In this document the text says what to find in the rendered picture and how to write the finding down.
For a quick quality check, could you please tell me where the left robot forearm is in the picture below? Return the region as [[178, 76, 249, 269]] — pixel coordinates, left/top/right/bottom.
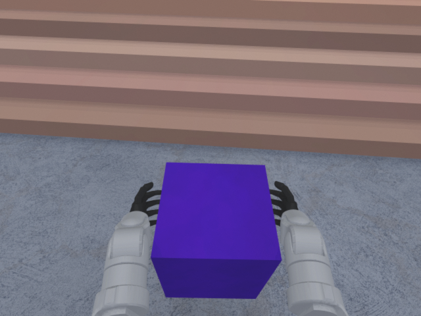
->
[[91, 211, 151, 316]]

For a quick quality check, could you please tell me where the robot left hand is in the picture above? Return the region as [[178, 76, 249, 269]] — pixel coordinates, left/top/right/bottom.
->
[[130, 182, 162, 226]]

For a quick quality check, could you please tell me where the robot right hand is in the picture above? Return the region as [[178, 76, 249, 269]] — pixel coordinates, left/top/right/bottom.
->
[[269, 181, 298, 226]]

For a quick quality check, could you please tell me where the right robot forearm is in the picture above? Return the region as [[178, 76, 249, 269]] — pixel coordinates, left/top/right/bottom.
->
[[280, 209, 349, 316]]

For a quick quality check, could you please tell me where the carton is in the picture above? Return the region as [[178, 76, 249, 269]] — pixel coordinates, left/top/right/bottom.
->
[[151, 163, 282, 299]]

